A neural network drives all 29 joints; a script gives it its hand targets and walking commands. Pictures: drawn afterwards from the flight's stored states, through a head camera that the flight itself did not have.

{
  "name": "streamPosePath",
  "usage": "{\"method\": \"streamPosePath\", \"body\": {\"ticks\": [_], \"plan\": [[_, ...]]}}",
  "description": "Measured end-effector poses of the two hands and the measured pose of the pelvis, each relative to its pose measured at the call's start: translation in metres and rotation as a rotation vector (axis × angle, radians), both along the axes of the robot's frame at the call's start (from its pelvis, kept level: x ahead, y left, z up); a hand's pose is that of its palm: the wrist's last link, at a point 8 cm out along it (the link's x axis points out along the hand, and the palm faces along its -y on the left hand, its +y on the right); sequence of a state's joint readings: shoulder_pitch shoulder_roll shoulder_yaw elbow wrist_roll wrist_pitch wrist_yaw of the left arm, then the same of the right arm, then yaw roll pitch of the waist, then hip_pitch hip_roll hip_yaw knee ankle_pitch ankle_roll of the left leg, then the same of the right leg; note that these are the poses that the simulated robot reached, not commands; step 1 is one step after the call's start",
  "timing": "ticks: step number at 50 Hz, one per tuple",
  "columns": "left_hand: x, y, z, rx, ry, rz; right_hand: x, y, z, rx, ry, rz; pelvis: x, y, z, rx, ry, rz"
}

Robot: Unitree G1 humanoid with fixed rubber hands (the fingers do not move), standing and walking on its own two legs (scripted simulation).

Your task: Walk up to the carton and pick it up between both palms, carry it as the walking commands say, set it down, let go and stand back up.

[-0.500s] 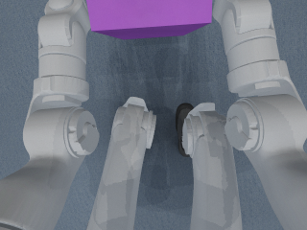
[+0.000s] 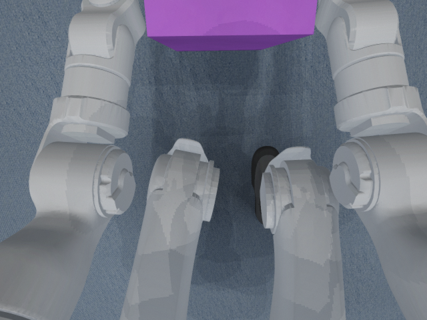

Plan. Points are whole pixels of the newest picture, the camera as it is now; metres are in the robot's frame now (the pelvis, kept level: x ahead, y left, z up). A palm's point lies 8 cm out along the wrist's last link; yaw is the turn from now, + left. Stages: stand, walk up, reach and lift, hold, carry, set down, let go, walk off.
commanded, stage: set down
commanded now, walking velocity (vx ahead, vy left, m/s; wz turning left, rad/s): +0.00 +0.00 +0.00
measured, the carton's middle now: out of the picture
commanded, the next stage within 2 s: none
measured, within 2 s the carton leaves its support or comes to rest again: rests again in 0.04 s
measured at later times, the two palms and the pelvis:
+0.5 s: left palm out of the picture +0.54 +0.17 -0.18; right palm out of the picture +0.56 -0.10 -0.18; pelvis -0.01 -0.02 -0.04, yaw +2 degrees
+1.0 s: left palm out of the picture +0.54 +0.18 -0.19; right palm out of the picture +0.57 -0.10 -0.19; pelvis +0.00 -0.01 -0.04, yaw +2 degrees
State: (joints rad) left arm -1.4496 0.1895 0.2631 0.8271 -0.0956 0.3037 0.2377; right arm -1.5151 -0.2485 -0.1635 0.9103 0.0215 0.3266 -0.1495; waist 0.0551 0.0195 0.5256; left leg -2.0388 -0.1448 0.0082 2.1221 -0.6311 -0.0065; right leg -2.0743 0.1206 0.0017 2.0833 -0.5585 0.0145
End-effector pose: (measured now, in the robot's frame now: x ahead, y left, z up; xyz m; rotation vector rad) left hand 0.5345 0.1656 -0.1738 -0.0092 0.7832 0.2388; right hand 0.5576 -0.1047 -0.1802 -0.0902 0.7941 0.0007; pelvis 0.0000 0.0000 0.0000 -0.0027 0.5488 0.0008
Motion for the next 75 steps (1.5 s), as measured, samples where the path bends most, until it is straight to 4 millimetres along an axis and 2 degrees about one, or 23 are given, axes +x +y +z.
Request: {"method": "streamPosePath", "body": {"ticks": [10, 21, 31, 48, 55, 75], "plan": [[0.002, 0.004, -0.004, 0.007, -0.003, 0.003, 0.007, 0.005, -0.003, -0.013, -0.012, 0.025, -0.003, -0.009, -0.022, 0.018, -0.034, 0.005], [0.002, 0.003, -0.004, 0.019, -0.007, -0.004, 0.007, 0.004, -0.004, 0.009, -0.018, 0.011, -0.01, -0.016, -0.035, 0.036, -0.053, 0.012], [0.002, 0.013, -0.013, -0.004, -0.008, -0.016, 0.008, 0.01, -0.005, 0.021, -0.025, 0.032, -0.006, -0.016, -0.036, 0.03, -0.047, 0.005], [0.003, 0.014, -0.014, -0.012, -0.018, -0.028, 0.009, 0.008, -0.01, 0.062, -0.053, 0.029, -0.001, -0.007, -0.042, 0.022, -0.04, 0.015], [0.003, 0.015, -0.015, -0.02, -0.019, -0.038, 0.01, 0.007, -0.011, 0.073, -0.052, 0.042, 0.005, -0.008, -0.043, 0.023, -0.013, 0.017], [0.003, 0.015, -0.018, -0.026, -0.049, -0.028, 0.013, 0.007, -0.014, 0.068, -0.065, 0.059, 0.005, -0.013, -0.047, 0.032, -0.033, 0.016]]}}
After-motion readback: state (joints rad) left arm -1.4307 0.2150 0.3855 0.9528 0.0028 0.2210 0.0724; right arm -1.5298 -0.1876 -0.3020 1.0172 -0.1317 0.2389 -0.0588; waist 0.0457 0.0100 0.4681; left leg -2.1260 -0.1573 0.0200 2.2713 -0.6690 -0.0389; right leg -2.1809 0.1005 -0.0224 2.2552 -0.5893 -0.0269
